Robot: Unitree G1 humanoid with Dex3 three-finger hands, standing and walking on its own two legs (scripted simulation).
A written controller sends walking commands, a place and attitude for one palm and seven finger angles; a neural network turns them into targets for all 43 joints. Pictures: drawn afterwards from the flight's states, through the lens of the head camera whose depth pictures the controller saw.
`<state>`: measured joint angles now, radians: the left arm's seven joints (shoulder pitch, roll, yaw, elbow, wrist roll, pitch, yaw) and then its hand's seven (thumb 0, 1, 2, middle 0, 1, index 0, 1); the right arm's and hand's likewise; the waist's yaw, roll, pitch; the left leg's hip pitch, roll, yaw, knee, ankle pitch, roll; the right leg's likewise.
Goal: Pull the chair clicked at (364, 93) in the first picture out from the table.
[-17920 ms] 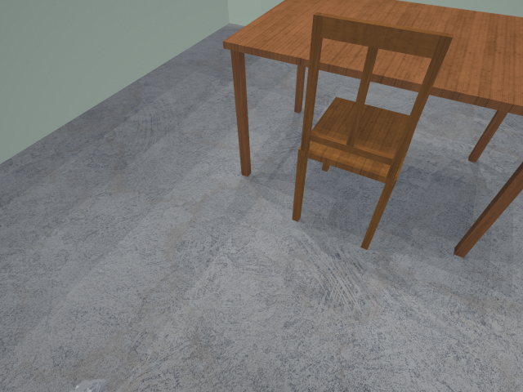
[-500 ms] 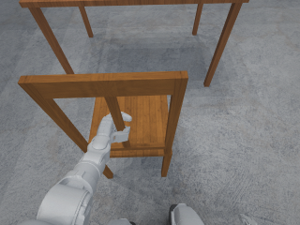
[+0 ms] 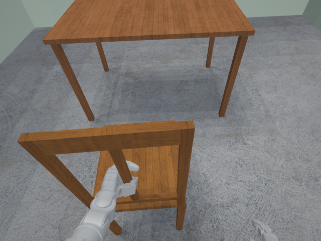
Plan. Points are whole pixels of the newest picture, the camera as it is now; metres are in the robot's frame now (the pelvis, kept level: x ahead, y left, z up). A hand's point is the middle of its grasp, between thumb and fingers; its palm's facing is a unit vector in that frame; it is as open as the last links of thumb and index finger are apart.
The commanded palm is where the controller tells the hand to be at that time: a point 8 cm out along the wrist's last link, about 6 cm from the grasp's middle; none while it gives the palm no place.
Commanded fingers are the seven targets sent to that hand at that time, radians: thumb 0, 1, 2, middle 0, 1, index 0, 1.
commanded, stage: stop walking, hand still on the chair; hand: left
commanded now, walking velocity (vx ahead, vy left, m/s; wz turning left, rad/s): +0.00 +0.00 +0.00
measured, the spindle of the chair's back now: (126, 177) +0.30 +0.12 -0.07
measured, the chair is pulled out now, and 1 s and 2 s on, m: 0.69 0.70 0.70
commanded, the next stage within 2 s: open the thumb and straighten the fingers in 0.38 s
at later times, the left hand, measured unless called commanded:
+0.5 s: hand (130, 187) +0.27 +0.10 -0.06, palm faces -0.11 -0.98 -0.15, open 5.6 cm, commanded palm +0.26 +0.16 -0.04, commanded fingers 0.00 0.66 0.78 -0.50 -1.45 -0.50 -1.45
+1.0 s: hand (125, 187) +0.27 +0.12 -0.06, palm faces -0.10 -0.99 -0.13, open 14.6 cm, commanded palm +0.26 +0.18 -0.05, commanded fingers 0.00 -0.55 0.20 -0.08 -0.22 -0.08 -0.22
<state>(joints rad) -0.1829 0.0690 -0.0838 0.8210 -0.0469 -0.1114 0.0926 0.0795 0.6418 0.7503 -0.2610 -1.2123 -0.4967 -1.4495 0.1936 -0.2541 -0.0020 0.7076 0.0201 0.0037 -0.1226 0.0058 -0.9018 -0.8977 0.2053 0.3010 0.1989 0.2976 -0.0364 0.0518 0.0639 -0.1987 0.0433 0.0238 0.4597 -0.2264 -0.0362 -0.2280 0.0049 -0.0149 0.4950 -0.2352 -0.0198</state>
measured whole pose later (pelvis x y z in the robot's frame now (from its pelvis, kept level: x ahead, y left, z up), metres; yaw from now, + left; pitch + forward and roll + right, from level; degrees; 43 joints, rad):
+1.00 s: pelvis +0.02 +0.01 -0.03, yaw +2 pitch +8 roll +1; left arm 0.08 0.13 -0.12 0.31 -0.05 0.10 0.01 0.00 -0.47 0.24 -0.29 -0.86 -0.30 -0.88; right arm 0.24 -0.25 0.01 0.57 0.04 -0.06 -0.04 0.01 -0.90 -0.90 0.20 0.30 0.20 0.30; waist -0.05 0.05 -0.10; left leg -0.52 0.01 0.00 0.78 -0.39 -0.02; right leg -0.53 -0.03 -0.03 0.80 -0.40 0.00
